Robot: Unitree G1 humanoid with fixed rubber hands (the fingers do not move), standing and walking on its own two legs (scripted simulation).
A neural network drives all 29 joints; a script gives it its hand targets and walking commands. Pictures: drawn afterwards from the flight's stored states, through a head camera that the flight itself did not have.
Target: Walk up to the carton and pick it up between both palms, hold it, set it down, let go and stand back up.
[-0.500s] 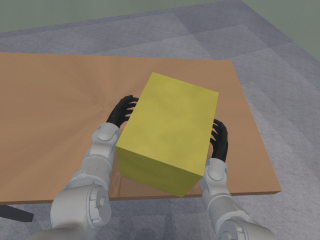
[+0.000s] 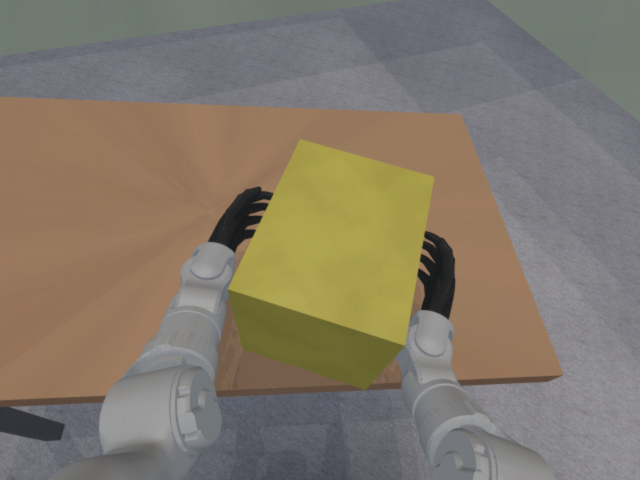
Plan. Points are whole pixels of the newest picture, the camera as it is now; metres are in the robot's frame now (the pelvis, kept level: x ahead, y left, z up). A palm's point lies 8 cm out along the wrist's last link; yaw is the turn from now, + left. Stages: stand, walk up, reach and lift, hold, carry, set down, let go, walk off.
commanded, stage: set down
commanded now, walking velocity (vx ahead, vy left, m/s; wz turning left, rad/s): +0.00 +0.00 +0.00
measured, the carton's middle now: (333, 267) +0.40 -0.03 -0.01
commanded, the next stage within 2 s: none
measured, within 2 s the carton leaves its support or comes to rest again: rests again in 0.98 s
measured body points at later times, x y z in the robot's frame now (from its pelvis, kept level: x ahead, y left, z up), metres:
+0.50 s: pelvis -0.01 +0.00 -0.01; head +0.10 +0.04 +0.43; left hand +0.45 +0.11 +0.00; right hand +0.35 -0.16 -0.01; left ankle -0.01 +0.11 -0.74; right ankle +0.00 -0.16 -0.74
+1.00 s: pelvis -0.02 +0.02 -0.03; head +0.07 +0.05 +0.41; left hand +0.44 +0.12 -0.02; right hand +0.34 -0.16 -0.03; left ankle -0.01 +0.11 -0.74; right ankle +0.00 -0.15 -0.74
